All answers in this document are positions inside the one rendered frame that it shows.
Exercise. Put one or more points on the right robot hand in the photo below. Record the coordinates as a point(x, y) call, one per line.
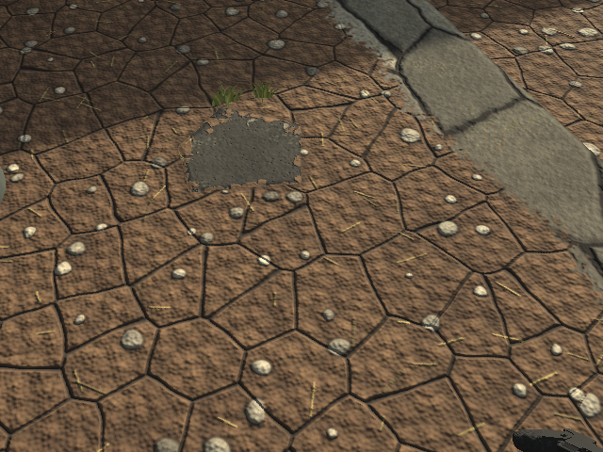
point(545, 440)

